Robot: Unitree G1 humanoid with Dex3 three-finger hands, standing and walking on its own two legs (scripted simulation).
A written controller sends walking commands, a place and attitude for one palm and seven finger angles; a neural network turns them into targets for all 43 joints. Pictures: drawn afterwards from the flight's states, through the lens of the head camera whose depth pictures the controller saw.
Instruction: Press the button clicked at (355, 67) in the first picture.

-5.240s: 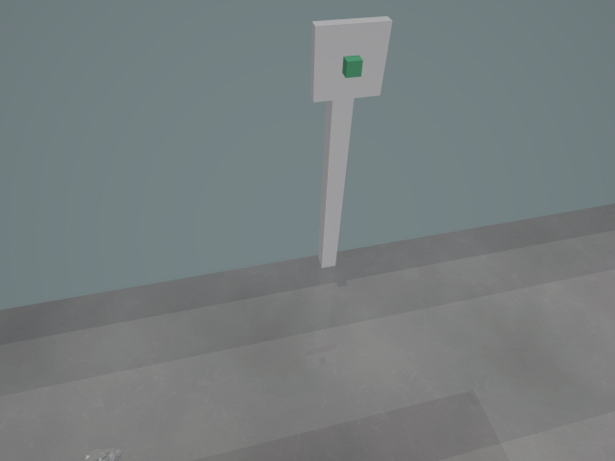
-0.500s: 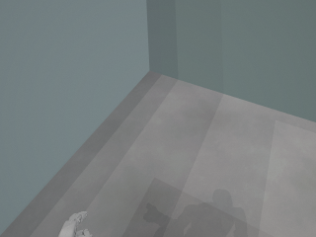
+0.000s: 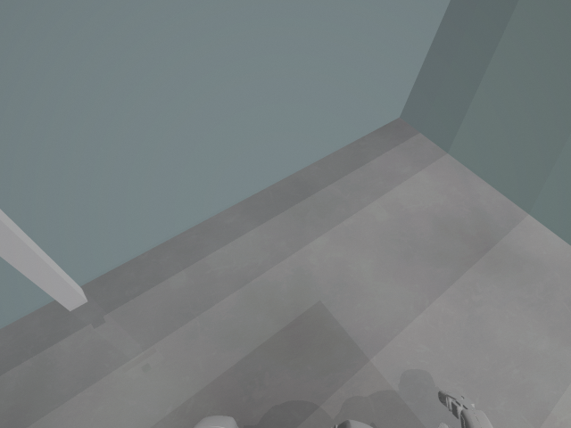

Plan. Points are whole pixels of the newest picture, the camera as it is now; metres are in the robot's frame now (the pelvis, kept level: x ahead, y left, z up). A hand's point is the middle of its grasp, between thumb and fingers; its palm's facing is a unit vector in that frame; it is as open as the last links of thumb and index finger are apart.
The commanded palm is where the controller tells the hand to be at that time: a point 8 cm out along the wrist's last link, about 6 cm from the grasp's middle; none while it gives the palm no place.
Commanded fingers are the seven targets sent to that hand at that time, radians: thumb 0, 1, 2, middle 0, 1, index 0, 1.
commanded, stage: turn to face it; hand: left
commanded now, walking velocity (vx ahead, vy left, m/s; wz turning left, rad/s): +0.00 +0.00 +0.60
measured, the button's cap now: out of the picture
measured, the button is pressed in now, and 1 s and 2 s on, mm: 0 0 0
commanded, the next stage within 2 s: take the last steps up to it in 1.22 s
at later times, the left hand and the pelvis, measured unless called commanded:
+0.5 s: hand out of the picture +0.06 +0.19 -0.12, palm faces +0.31 -0.91 -0.29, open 7.4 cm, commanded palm none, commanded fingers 0.00 0.90 0.90 -0.20 -0.30 -0.20 -0.30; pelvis +0.01 -0.04 +0.01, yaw +19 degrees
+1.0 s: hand out of the picture -0.11 +0.22 -0.16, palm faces +0.59 -0.77 -0.25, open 7.4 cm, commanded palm none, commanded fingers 0.00 0.90 0.90 -0.20 -0.30 -0.20 -0.30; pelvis -0.02 +0.01 +0.02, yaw +34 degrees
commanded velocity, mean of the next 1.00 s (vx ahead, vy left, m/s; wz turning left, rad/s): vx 0.00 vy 0.00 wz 0.51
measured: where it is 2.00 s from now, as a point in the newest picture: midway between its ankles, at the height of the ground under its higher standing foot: outside the picture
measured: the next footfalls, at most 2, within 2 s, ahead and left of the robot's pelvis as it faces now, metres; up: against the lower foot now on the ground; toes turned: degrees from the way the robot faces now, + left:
right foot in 0.38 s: +0.08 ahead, -0.13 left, +0.00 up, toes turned +12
left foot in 0.78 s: -0.03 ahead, +0.11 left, +0.00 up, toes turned +35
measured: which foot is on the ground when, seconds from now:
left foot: down 0.00-0.36, up 0.38-0.76, down 0.78-1.00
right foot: up 0.00-0.36, down 0.38-0.78, up 0.80-1.00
